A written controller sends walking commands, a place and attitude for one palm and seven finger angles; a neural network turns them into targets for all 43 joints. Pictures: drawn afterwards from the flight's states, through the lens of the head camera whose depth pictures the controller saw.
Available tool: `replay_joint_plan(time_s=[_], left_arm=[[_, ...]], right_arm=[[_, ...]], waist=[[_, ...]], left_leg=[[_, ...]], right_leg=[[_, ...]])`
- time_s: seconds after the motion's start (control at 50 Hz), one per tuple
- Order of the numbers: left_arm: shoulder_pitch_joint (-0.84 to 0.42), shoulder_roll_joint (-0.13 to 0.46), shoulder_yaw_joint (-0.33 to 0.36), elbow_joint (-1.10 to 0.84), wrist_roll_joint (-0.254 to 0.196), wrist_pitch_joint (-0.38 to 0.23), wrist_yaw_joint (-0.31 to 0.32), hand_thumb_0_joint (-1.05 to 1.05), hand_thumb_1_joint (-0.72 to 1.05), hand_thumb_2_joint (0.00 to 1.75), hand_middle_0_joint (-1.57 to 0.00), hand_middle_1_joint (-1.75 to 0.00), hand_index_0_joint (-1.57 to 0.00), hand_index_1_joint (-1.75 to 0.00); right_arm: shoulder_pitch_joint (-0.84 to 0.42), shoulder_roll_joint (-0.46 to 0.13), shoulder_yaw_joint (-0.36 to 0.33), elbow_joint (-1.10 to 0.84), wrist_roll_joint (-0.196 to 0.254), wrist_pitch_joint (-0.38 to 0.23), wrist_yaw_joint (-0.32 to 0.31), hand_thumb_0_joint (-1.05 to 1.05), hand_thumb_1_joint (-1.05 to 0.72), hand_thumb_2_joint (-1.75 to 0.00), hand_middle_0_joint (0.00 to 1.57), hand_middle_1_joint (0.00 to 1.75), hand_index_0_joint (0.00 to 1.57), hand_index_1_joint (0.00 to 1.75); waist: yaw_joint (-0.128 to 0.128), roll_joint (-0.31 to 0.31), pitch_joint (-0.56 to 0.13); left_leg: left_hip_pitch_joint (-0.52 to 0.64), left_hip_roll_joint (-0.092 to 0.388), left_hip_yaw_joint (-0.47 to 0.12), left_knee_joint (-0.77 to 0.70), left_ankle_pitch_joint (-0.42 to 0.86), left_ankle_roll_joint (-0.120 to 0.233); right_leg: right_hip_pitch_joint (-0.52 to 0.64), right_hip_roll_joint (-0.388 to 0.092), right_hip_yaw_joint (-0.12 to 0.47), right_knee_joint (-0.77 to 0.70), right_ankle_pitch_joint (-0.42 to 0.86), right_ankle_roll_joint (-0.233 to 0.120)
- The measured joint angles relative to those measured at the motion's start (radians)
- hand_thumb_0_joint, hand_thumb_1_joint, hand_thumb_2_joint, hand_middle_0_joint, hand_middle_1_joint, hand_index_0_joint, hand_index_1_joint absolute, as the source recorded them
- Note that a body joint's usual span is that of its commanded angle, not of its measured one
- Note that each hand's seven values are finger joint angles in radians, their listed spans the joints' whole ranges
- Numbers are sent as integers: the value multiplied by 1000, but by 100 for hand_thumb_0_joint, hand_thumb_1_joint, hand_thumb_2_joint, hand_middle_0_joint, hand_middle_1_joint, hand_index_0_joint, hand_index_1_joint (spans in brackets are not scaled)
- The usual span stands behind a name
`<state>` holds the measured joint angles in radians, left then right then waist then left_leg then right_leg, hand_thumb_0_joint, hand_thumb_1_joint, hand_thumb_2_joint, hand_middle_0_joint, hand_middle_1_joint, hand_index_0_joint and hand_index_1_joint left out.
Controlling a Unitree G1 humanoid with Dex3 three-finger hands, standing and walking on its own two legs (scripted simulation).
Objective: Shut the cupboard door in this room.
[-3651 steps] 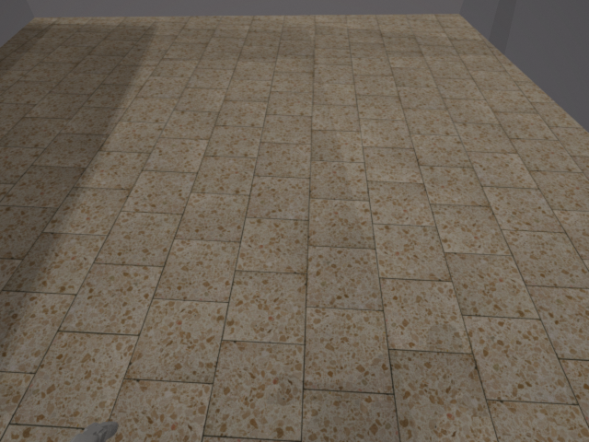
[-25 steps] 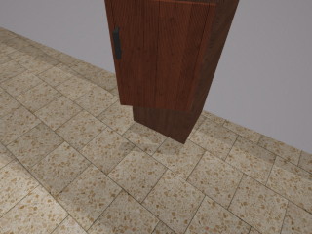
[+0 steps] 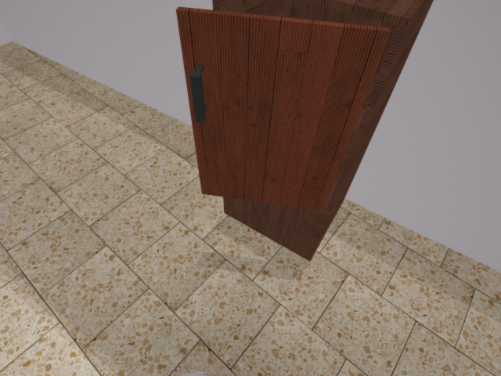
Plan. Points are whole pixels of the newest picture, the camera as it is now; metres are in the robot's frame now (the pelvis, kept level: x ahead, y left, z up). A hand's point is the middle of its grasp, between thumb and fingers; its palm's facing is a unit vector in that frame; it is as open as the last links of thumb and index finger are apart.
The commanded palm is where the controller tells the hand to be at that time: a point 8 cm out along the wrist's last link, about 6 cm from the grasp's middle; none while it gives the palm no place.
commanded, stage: take the last steps up to it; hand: left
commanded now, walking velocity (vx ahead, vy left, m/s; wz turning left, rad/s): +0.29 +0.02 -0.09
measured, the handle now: (200, 93) +0.69 +0.17 +0.06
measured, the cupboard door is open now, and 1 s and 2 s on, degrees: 24 24 24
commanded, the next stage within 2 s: come to a stop and stand still in 0.32 s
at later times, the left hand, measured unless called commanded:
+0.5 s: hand (166, 348) +0.19 +0.17 -0.15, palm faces +0.02 -0.98 -0.19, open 7.4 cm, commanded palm none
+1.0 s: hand (168, 297) +0.28 +0.19 -0.15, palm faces -0.04 -0.95 -0.29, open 7.4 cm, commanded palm none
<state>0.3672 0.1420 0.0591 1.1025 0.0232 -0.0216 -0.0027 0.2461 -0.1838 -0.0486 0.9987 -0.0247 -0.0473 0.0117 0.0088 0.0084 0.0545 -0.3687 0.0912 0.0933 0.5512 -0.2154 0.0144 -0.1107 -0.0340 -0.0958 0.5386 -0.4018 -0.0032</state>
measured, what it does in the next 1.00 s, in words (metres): walks ahead: right foot, then left foot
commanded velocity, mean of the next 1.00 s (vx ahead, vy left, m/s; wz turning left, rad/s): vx -0.01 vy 0.01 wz -0.02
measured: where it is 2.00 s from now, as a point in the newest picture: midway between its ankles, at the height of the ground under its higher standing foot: outside the picture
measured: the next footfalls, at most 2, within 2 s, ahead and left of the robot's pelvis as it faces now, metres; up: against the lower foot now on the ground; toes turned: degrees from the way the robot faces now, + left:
right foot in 0.26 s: +0.18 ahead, -0.11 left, +0.00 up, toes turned -7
left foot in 0.54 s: +0.30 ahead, +0.13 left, +0.00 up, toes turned +3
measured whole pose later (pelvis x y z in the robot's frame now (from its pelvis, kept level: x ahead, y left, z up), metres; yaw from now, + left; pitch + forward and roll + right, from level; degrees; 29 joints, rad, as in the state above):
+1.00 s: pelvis +0.20 -0.02 +0.01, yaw -3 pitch +0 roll +0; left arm 0.18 0.20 0.04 0.97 0.03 0.03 0.03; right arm 0.15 -0.24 -0.07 1.00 -0.01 0.07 -0.02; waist 0.00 0.04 0.08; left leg -0.40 0.02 0.02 0.89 -0.48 -0.02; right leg -0.27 -0.02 -0.01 0.56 -0.29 0.00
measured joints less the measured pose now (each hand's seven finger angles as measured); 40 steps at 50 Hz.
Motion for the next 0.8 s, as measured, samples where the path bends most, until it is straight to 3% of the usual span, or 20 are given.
replay_joint_plan(time_s=[0.04,0.1,0.14,0.24,0.28,0.32,0.38,0.42,0.48,0.52,0.54,0.56,0.62,0.7,0.76,0.8], left_arm=[[-10,9,0,5,-1,14,-3,0,91,90,-20,-30,-20,-30],[-50,21,3,-3,2,22,-8,1,91,90,-20,-30,-20,-30],[-82,21,4,-26,3,19,-12,1,91,90,-20,-30,-20,-30],[-135,24,3,-90,5,-4,-10,1,92,90,-20,-30,-20,-30],[-133,37,5,-111,9,-21,-8,1,92,90,-20,-30,-20,-30],[-134,25,1,-111,8,-28,0,0,92,90,-20,-30,-20,-30],[-110,9,-4,-96,5,-31,13,0,91,90,-20,-30,-20,-30],[-92,1,-8,-80,6,-31,18,0,91,90,-20,-30,-20,-30],[-73,-9,-16,-53,4,-28,22,0,91,90,-20,-30,-20,-30],[-66,-18,-25,-35,-2,-18,26,0,91,90,-20,-30,-20,-30],[-60,-23,-29,-28,-5,-12,29,0,91,90,-20,-30,-20,-30],[-56,-27,-33,-21,-9,-4,33,0,90,90,-20,-30,-20,-30],[-70,-14,-34,-16,-9,32,47,0,90,90,-20,-30,-20,-30],[-133,9,-17,-53,-13,69,42,0,90,90,-20,-30,-20,-30],[-172,31,0,-95,-14,74,36,0,90,90,-20,-30,-20,-30],[-190,47,9,-120,-11,73,33,0,91,90,-20,-30,-20,-30]], right_arm=[[-23,11,1,-7,-9,-14,-13,1,-91,-90,20,30,20,30],[-17,30,10,-13,-10,-15,-23,0,-91,-90,20,30,20,30],[0,29,8,0,-10,-9,-33,0,-92,-90,20,30,20,30],[50,19,10,50,-6,23,-24,0,-92,-90,20,30,21,30],[73,21,9,65,2,39,-17,1,-92,-90,21,30,21,30],[70,8,4,80,3,59,-11,1,-91,-90,20,30,21,30],[43,0,0,85,0,62,-9,1,-91,-90,20,30,20,30],[24,3,0,71,1,50,-10,1,-91,-90,20,30,20,30],[-6,12,8,46,8,37,-14,1,-91,-90,20,30,20,30],[-27,11,16,38,12,29,-22,1,-92,-90,20,30,20,30],[-34,6,21,34,12,24,-23,1,-92,-90,20,30,20,30],[-42,5,24,36,12,20,-27,1,-92,-90,20,30,20,30],[-77,31,27,35,15,33,-39,1,-92,-90,20,30,20,30],[-126,42,20,2,7,57,-60,0,-92,-90,20,30,21,30],[-146,28,9,-8,1,75,-64,0,-92,-90,21,30,21,30],[-149,14,2,-10,-2,84,-63,0,-91,-90,21,30,21,30]], waist=[[0,-26,16],[-3,-41,18],[-3,-31,12],[-4,5,-3],[4,-6,-16],[7,24,-15],[0,34,-13],[-6,23,-9],[-6,2,4],[0,-3,18],[4,5,21],[8,9,22],[14,-34,32],[7,-23,69],[6,6,82],[5,22,81]], left_leg=[[-5,-13,23,64,6,4],[37,-30,49,38,-29,5],[78,-38,52,-18,-19,1],[156,-36,47,-52,-57,-12],[146,-46,48,30,-148,-12],[88,-43,7,212,-254,-5],[-17,-49,-21,418,-215,-6],[-56,-43,-15,413,-191,-15],[-60,-37,-5,251,-140,-29],[-23,-38,-11,83,-13,-35],[0,-30,-18,8,132,-31],[20,-23,-18,-7,155,-24],[53,-38,8,9,1,-5],[59,-24,9,-23,4,-9],[55,-4,3,-38,18,-11],[50,7,-2,-37,22,-21]], right_leg=[[-94,-10,40,247,-81,-26],[-247,-14,53,501,-52,-44],[-302,-23,41,478,-21,-40],[-267,-18,8,142,85,-23],[-234,-18,22,52,141,-31],[-220,-3,9,77,140,-36],[-153,10,5,-1,123,-33],[-106,9,9,-71,141,-25],[-49,1,16,-128,141,-15],[-23,2,20,-118,115,-2],[-17,11,21,-96,93,5],[-14,18,25,-67,66,12],[-41,-5,42,38,17,21],[-170,32,69,280,-159,11],[-233,52,80,321,-133,4],[-238,50,80,274,-83,1]])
